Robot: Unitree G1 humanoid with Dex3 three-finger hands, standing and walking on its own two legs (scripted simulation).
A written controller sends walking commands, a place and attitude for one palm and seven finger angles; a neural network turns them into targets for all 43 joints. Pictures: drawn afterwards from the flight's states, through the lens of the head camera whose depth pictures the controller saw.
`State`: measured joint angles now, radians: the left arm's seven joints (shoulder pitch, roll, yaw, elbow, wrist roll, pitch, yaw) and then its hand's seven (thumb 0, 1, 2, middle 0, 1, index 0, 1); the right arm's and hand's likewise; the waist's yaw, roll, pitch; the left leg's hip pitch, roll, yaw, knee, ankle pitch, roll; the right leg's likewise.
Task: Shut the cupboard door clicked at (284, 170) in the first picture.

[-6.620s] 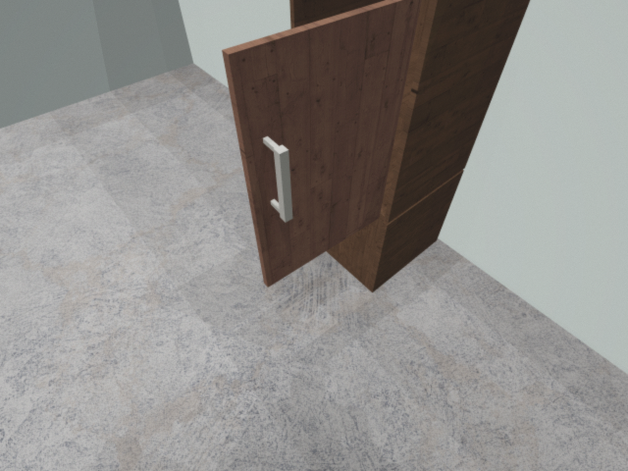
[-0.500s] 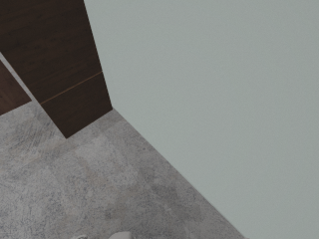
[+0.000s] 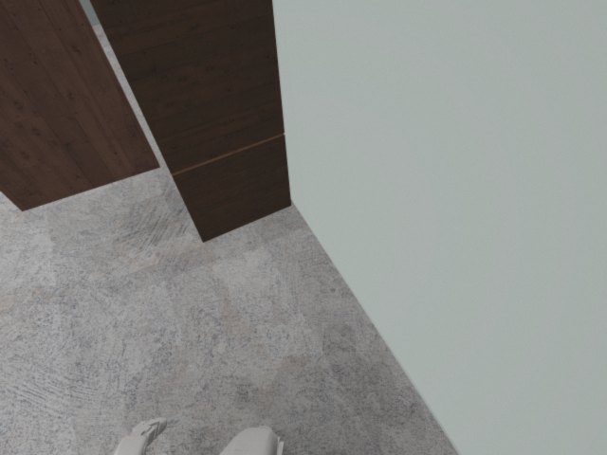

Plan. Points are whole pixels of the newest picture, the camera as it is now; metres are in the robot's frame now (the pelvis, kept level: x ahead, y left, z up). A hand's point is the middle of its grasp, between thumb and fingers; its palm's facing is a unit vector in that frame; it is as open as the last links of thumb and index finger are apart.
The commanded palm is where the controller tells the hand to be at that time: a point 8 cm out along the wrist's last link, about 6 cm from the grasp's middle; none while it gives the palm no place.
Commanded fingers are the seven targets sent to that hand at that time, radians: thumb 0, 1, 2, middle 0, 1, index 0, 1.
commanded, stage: turn to face it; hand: left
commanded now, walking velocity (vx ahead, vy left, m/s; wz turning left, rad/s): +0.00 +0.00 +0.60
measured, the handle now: out of the picture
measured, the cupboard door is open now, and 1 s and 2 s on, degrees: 87 87 87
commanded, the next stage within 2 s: take the last steps up to it in 0.66 s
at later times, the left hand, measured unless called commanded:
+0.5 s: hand out of the picture +0.03 +0.24 -0.16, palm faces +0.30 -0.92 -0.25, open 7.4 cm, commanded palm none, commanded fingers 0.00 0.90 0.90 -0.20 -0.30 -0.20 -0.30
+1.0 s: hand out of the picture -0.03 +0.17 -0.16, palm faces +0.50 -0.84 -0.22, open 7.3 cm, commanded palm none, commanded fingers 0.00 0.90 0.90 -0.20 -0.30 -0.20 -0.30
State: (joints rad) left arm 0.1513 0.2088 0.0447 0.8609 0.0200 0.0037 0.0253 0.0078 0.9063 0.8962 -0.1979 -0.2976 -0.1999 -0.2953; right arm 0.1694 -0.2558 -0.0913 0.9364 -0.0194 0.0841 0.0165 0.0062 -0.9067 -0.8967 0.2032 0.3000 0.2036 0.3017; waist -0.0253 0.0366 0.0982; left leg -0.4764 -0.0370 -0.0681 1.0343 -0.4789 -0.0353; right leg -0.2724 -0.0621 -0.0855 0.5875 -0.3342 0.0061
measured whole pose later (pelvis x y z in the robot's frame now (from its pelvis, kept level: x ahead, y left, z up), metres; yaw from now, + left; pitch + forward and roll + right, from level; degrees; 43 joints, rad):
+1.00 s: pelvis +0.05 +0.00 +0.01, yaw +26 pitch +1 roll +2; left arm 0.29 0.19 0.06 1.00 0.03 -0.04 0.01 0.01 0.92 0.90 -0.20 -0.30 -0.20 -0.30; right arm 0.18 -0.21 -0.06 1.01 -0.02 0.06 0.03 0.01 -0.91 -0.90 0.20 0.30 0.20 0.30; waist 0.04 -0.04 0.07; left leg -0.36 0.01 0.06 0.79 -0.44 -0.04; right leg -0.14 -0.10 -0.17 0.44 -0.31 0.01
